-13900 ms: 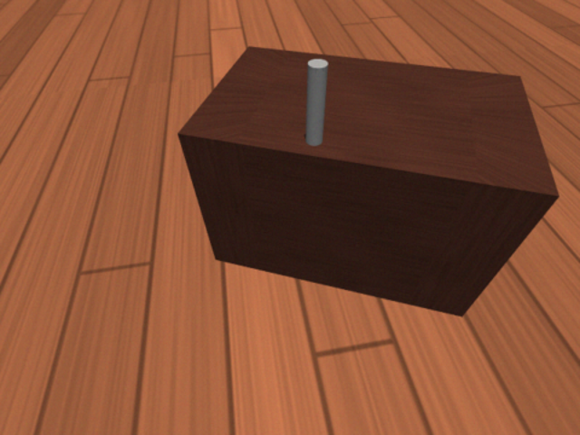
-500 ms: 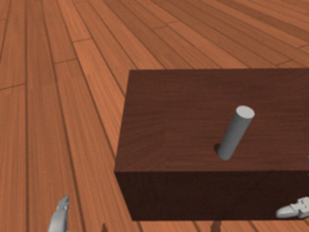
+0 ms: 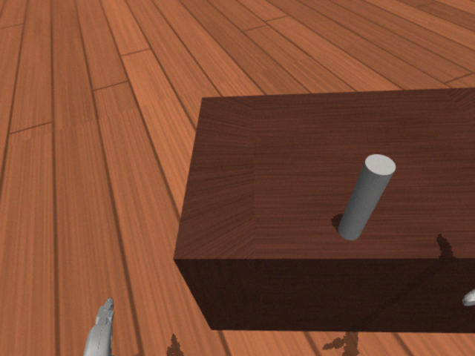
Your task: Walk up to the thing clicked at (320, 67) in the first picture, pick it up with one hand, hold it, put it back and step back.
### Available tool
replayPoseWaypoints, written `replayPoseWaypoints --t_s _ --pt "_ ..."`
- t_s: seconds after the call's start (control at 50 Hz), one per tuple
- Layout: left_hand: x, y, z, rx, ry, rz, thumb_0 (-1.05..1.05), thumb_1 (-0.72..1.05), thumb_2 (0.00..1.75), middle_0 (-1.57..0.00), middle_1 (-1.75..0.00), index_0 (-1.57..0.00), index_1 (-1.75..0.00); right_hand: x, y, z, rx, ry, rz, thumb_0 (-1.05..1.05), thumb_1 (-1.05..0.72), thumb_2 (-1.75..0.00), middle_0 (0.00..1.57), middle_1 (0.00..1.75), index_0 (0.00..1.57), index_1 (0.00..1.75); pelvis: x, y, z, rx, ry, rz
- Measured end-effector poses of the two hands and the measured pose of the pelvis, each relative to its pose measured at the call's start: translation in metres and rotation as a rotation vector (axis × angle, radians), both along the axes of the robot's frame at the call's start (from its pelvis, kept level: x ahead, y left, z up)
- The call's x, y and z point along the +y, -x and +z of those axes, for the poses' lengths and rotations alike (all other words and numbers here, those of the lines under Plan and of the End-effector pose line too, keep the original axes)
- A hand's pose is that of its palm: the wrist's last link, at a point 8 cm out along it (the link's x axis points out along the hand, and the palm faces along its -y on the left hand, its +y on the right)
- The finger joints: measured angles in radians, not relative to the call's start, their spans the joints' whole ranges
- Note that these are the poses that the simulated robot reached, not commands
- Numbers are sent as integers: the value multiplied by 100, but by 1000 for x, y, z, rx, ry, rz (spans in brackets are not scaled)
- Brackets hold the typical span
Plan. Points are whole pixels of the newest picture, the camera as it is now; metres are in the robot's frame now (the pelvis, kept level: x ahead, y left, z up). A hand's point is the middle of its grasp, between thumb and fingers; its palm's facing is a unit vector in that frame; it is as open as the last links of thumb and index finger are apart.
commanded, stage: go down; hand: right
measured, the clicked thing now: (362, 202) +0.41 -0.21 -0.01
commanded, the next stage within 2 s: none
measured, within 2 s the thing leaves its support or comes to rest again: neither
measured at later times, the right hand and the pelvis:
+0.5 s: hand out of the picture +0.30 -0.37 +0.07, palm faces +0.19 +0.98 +0.00, open 17.7 cm; pelvis +0.00 +0.01 -0.01, yaw -1 degrees
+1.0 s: hand out of the picture +0.32 -0.39 +0.08, palm faces +0.21 +0.98 +0.00, open 17.7 cm; pelvis -0.01 +0.00 -0.02, yaw +0 degrees
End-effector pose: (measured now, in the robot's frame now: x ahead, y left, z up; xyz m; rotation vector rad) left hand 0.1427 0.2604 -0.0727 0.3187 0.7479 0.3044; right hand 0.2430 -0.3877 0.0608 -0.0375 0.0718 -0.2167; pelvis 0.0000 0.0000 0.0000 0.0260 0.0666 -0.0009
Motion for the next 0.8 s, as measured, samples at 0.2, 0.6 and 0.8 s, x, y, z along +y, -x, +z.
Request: replayPoseWaypoints --t_s 0.2,0.6,0.8 --pt "-1 -5 -1 -15 -8 2 -1 -53 4 -6 -5 -7 -6 -9 -7 6 -37 -19 -2 -1 54 -7 3 5 4 5 1 -2 -2 15 -5 -7" --pt "6 3 -3 -30 -46 -29 -1 -53 5 -6 -5 -6 -6 -31 -31 14 -38 -39 24 -1 60 -6 2 6 3 6 6 3 -12 76 -10 -8" --pt "5 5 1 -64 -63 -38 -1 -54 5 -6 -5 -6 -6 -41 -36 17 -43 -39 16 -1 61 -7 2 6 3 6 4 5 -18 96 -16 -6"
